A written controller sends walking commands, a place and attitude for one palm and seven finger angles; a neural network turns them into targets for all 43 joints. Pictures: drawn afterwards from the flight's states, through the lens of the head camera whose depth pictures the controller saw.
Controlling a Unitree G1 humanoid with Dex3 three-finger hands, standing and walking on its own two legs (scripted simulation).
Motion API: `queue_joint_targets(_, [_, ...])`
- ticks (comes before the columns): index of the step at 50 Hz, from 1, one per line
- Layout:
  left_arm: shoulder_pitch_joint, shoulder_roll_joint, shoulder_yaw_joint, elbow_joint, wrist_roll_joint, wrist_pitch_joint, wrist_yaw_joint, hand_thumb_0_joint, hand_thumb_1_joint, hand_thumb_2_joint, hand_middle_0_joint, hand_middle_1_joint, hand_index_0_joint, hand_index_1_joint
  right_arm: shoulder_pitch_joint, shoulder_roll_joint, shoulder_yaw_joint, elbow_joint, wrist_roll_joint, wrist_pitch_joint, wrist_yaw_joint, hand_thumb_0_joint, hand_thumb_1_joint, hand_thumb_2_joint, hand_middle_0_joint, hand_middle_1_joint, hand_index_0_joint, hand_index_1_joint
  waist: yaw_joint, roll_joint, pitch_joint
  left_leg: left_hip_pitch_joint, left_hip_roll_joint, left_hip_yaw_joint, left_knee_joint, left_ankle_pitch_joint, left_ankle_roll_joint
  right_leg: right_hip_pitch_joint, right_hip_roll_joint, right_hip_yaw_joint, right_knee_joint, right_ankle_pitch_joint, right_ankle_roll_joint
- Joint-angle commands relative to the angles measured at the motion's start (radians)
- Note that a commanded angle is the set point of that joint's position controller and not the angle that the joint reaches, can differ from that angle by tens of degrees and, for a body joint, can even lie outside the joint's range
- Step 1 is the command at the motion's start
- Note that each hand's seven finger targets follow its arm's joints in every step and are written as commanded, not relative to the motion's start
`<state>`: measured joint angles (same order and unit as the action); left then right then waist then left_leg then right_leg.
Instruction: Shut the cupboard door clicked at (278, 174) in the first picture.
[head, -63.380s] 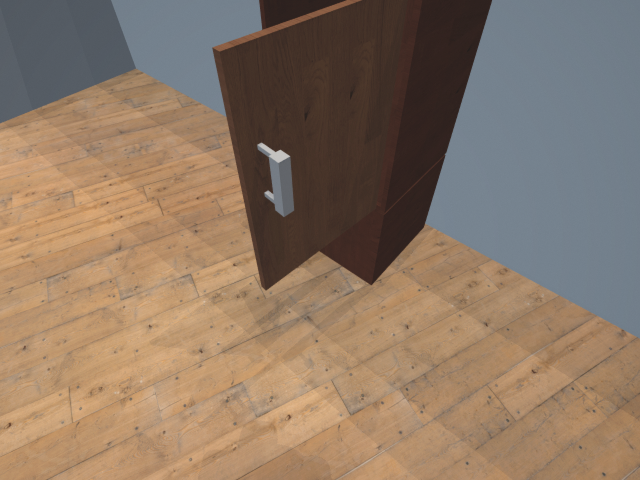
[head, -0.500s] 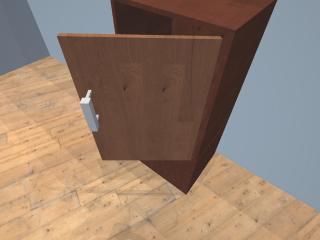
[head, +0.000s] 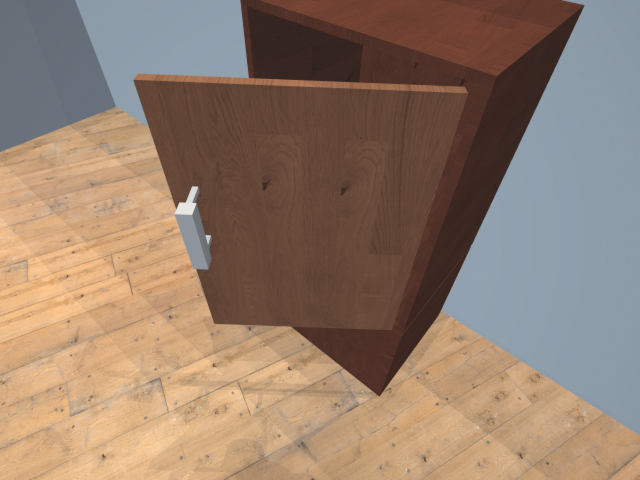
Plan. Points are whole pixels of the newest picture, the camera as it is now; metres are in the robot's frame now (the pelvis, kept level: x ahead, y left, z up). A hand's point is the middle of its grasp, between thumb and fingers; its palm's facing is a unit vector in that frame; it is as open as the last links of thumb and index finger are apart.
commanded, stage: look again from close up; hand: left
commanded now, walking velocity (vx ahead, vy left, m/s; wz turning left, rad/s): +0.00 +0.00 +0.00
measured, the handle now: (198, 228) +0.48 +0.24 +0.02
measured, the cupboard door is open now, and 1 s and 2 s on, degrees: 39 39 39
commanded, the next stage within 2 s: raise the hand and make a fist in 0.16 s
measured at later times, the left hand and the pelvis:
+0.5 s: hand (192, 362) +0.26 +0.19 +0.00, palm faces +0.15 -0.99 -0.07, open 7.0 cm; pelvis +0.04 -0.01 -0.03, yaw +0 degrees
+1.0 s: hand (198, 412) +0.21 +0.17 -0.04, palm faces -0.07 -1.00 +0.01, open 4.6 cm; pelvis +0.00 -0.01 -0.10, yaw +0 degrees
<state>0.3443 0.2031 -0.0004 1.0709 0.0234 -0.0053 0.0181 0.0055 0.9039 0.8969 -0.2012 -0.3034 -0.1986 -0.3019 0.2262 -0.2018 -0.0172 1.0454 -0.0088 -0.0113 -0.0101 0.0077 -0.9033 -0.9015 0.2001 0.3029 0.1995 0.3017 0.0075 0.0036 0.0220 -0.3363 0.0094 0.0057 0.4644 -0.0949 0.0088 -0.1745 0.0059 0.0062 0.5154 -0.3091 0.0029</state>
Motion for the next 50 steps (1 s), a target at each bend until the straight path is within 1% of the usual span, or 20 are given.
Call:
queue_joint_targets(1, [0.024,0.146,0.025,-0.047,0.000,-0.024,0.008,0.000,0.900,0.900,-0.200,-0.300,-0.200,-0.300,0.013,-0.147,-0.026,-0.030,-0.004,-0.013,-0.002,0.000,-0.900,-0.900,0.200,0.300,0.200,0.300,-0.010,0.011,0.084,0.098,0.081,-0.129,-0.142,-0.265,0.025,-0.196,-0.081,0.112,-0.180,-0.163,-0.055])
queue_joint_targets(12, [-0.025,0.182,0.025,-0.036,-0.005,-0.034,0.008,0.000,0.900,0.900,-0.200,-0.300,-0.200,-0.300,-0.030,-0.182,-0.018,-0.013,-0.001,-0.031,-0.006,0.000,-0.900,-0.900,0.200,0.300,0.200,0.300,-0.004,-0.007,-0.016,0.172,0.091,-0.097,-0.079,0.027,0.031,-0.069,-0.103,0.099,-0.155,0.111,-0.045])
queue_joint_targets(13, [0.055,0.088,0.008,-0.013,0.006,-0.038,0.052,0.000,0.900,0.900,-0.200,-0.300,-0.200,-0.300,-0.045,-0.128,-0.009,-0.067,0.009,-0.022,-0.003,0.000,-0.900,-0.900,0.200,0.300,0.200,0.300,0.004,-0.002,-0.016,0.156,0.088,-0.033,0.091,0.027,-0.002,-0.074,-0.132,0.141,-0.216,0.210,-0.024])
queue_joint_targets(14, [-0.743,0.694,0.441,-1.609,-0.144,-0.318,0.040,0.000,0.900,0.900,-0.200,-0.300,-0.200,-0.300,0.060,-0.299,-0.055,-0.338,0.020,-0.187,-0.102,0.000,-0.900,-0.900,0.200,0.300,0.200,0.300,-0.145,0.002,-0.275,0.450,0.035,-0.034,0.032,0.082,0.045,-0.149,-0.047,-0.011,-0.075,0.247,-0.007])
queue_joint_targets(15, [-0.084,0.210,0.082,-1.319,-0.155,-0.257,0.026,0.000,0.900,0.900,-0.218,-0.320,-0.218,-0.320,-0.034,-0.164,0.002,-0.356,0.042,-0.275,-0.111,0.000,-0.900,-0.900,0.200,0.300,0.200,0.300,-0.017,0.335,-0.494,0.516,0.018,0.029,0.032,0.204,0.048,-0.158,0.011,-0.080,0.021,0.158,-0.029])
queue_joint_targets(16, [-0.063,0.214,0.145,-1.290,-0.197,-0.203,0.078,0.000,0.900,0.900,-0.237,-0.340,-0.237,-0.340,-0.060,-0.176,0.006,-0.317,0.056,-0.306,-0.118,0.000,-0.900,-0.900,0.200,0.300,0.200,0.300,0.017,0.225,-0.436,0.406,0.030,-0.003,0.039,0.174,-0.001,-0.096,0.015,-0.109,0.012,0.133,-0.033])
queue_joint_targets(17, [0.168,-0.055,-0.001,-1.021,-0.183,-0.103,0.065,0.000,0.900,0.900,-0.255,-0.360,-0.255,-0.360,-0.073,-0.122,0.008,-0.286,0.060,-0.320,-0.091,0.000,-0.900,-0.900,0.200,0.300,0.200,0.300,-0.030,0.139,-0.254,0.283,0.030,-0.015,0.007,0.024,0.009,-0.215,0.010,-0.115,0.017,0.101,-0.016])
queue_joint_targets(18, [-0.008,0.026,0.050,-1.158,-0.191,-0.142,0.070,0.000,0.900,0.900,-0.273,-0.380,-0.273,-0.380,-0.037,-0.160,-0.024,-0.362,0.056,-0.328,-0.073,0.000,-0.900,-0.900,0.200,0.300,0.200,0.300,-0.069,0.068,-0.105,0.150,0.017,-0.057,0.017,-0.120,0.009,-0.243,0.005,-0.107,0.008,0.060,-0.010])
queue_joint_targets(19, [0.103,0.035,0.104,-1.030,-0.185,-0.175,0.049,0.000,0.900,0.900,-0.292,-0.400,-0.292,-0.400,-0.067,-0.159,-0.046,-0.382,0.047,-0.333,-0.066,0.000,-0.900,-0.900,0.200,0.300,0.200,0.300,-0.064,-0.012,-0.024,0.053,-0.003,-0.053,0.067,-0.170,0.009,-0.338,0.010,-0.114,0.012,-0.002,-0.009])
queue_joint_targets(20, [0.208,0.006,0.121,-0.932,-0.199,-0.230,0.014,0.000,0.900,0.900,-0.310,-0.420,-0.310,-0.420,-0.088,-0.155,-0.055,-0.393,0.038,-0.336,-0.053,0.000,-0.900,-0.900,0.200,0.300,0.200,0.300,-0.033,-0.101,0.047,-0.058,-0.011,-0.057,0.122,-0.187,-0.002,-0.411,0.018,-0.131,0.059,-0.046,-0.010])
queue_joint_targets(21, [0.395,0.000,0.166,-0.819,-0.211,-0.284,-0.035,0.000,0.900,0.900,-0.328,-0.440,-0.328,-0.440,-0.108,-0.142,-0.067,-0.418,0.041,-0.330,-0.035,0.000,-0.900,-0.900,0.200,0.300,0.200,0.300,0.032,-0.132,0.047,-0.113,-0.020,-0.048,0.172,-0.141,-0.010,-0.423,0.019,-0.128,0.093,-0.039,-0.020])
queue_joint_targets(23, [0.497,0.005,0.226,-0.813,-0.274,-0.442,-0.168,0.000,0.900,0.900,-0.365,-0.480,-0.365,-0.480,-0.134,-0.132,-0.084,-0.449,0.018,-0.319,-0.010,0.000,-0.900,-0.900,0.200,0.300,0.200,0.300,0.081,-0.230,-0.057,-0.214,-0.023,-0.028,0.308,-0.066,-0.028,-0.468,0.017,-0.119,0.242,0.080,-0.021])
queue_joint_targets(25, [0.506,0.056,0.283,-0.834,-0.307,-0.575,-0.314,0.000,0.900,0.900,-0.402,-0.520,-0.402,-0.520,-0.152,-0.138,-0.099,-0.493,0.017,-0.310,0.001,0.000,-0.900,-0.900,0.200,0.300,0.200,0.300,0.094,-0.255,-0.178,-0.297,-0.033,-0.016,0.416,-0.030,-0.037,-0.463,-0.006,-0.071,0.367,0.290,-0.004])
queue_joint_targets(28, [0.501,0.140,0.374,-0.973,-0.346,-0.634,-0.428,0.000,0.900,0.900,-0.457,-0.580,-0.457,-0.580,-0.169,-0.130,-0.109,-0.575,0.022,-0.303,0.009,0.000,-0.900,-0.900,0.200,0.300,0.200,0.300,0.120,-0.056,-0.338,-0.295,-0.042,0.013,0.510,0.032,-0.019,-0.441,-0.022,-0.021,0.468,0.417,0.000])
queue_joint_targets(30, [0.394,0.139,0.373,-1.161,-0.388,-0.624,-0.433,0.000,0.900,0.900,-0.493,-0.620,-0.493,-0.620,-0.162,-0.119,-0.099,-0.615,0.026,-0.304,-0.001,0.000,-0.900,-0.900,0.200,0.300,0.200,0.300,0.104,0.112,-0.404,-0.258,-0.039,0.019,0.548,0.021,-0.007,-0.496,-0.014,-0.005,0.478,0.316,-0.002])
queue_joint_targets(36, [-0.053,0.133,0.207,-1.530,-0.371,-0.716,-0.392,0.000,0.900,0.900,-0.603,-0.740,-0.603,-0.740,-0.069,-0.141,-0.074,-0.587,0.010,-0.324,-0.056,0.000,-0.900,-0.900,0.200,0.300,0.200,0.300,-0.067,0.101,-0.374,-0.323,0.005,-0.059,0.710,-0.083,0.035,-0.758,0.024,0.031,0.522,0.104,-0.001])
queue_joint_targets(40, [-0.032,0.131,0.162,-1.411,-0.361,-0.644,-0.453,0.000,0.900,0.900,-0.677,-0.820,-0.677,-0.820,-0.062,-0.159,-0.066,-0.589,0.031,-0.326,-0.091,0.000,-0.900,-0.900,0.200,0.300,0.200,0.300,-0.077,0.021,-0.324,-0.425,0.018,-0.067,0.725,-0.201,0.045,-0.786,0.039,0.037,0.485,-0.053,-0.005])
queue_joint_targets(43, [0.152,0.170,0.232,-1.321,-0.374,-0.444,-0.468,0.000,0.900,0.900,-0.732,-0.880,-0.732,-0.880,-0.080,-0.147,-0.066,-0.638,0.059,-0.290,-0.099,0.000,-0.900,-0.900,0.200,0.300,0.200,0.300,0.004,0.004,-0.397,-0.421,0.009,-0.050,0.668,-0.186,0.041,-0.659,0.022,0.062,0.421,-0.048,0.008])
queue_joint_targets(46, [0.286,0.225,0.364,-1.299,-0.385,-0.241,-0.395,0.000,0.900,0.900,-0.787,-0.940,-0.787,-0.940,-0.108,-0.115,-0.067,-0.687,0.073,-0.230,-0.096,0.000,-0.900,-0.900,0.200,0.300,0.200,0.300,0.090,-0.005,-0.453,-0.375,-0.002,-0.046,0.586,-0.148,0.033,-0.515,0.011,0.063,0.382,-0.009,0.029])
queue_joint_targets(50, [0.225,0.179,0.376,-1.418,-0.382,-0.242,-0.242,0.000,0.900,0.900,-0.860,-1.020,-0.860,-1.020,-0.106,-0.082,-0.050,-0.695,0.059,-0.204,-0.089,0.000,-0.900,-0.900,0.200,0.300,0.200,0.300,0.072,0.000,-0.370,-0.335,0.008,-0.049,0.526,-0.152,0.016,-0.545,0.017,-0.010,0.398,0.033,0.021])
